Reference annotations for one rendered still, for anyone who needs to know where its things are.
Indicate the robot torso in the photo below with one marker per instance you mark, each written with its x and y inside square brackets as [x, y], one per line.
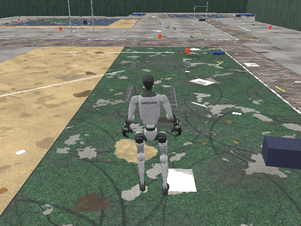
[149, 108]

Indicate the robot left upper arm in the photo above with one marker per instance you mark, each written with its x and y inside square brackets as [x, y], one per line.
[132, 107]

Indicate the left robot hand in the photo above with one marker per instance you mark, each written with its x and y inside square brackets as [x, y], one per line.
[124, 132]

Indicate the robot right upper arm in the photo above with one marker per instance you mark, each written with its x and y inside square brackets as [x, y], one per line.
[167, 106]

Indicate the right robot shin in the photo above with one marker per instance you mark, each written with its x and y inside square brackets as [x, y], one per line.
[164, 171]

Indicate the right robot forearm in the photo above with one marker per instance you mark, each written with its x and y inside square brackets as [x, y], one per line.
[175, 122]

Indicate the left robot forearm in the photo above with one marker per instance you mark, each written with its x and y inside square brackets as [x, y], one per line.
[127, 124]

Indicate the right robot hand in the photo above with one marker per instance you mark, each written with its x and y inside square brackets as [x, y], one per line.
[179, 131]

